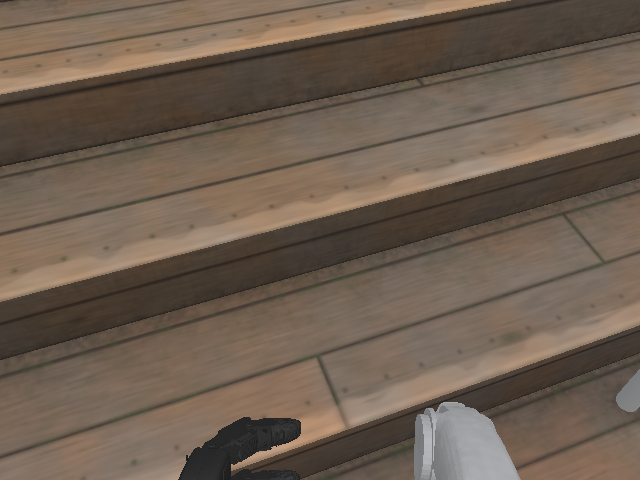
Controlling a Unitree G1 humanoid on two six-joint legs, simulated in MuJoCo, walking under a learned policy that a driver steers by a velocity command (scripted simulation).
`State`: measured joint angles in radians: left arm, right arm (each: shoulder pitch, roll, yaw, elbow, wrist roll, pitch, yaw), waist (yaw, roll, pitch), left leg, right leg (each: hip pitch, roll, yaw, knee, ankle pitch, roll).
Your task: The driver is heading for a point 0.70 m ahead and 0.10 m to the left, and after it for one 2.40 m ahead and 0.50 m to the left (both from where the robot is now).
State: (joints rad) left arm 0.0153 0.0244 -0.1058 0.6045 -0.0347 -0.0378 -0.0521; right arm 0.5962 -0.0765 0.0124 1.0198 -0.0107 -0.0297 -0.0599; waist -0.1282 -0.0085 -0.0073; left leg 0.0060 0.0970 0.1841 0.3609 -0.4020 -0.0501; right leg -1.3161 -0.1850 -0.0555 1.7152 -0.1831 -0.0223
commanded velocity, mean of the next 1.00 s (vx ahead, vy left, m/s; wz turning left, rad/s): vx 0.46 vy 0.00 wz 0.29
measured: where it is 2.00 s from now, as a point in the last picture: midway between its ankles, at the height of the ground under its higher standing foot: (217, 213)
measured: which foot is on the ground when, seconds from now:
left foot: down 0.00-0.12, up 0.14-0.64, down 0.66-1.00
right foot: up 0.00-0.06, down 0.08-0.68, up 0.70-1.00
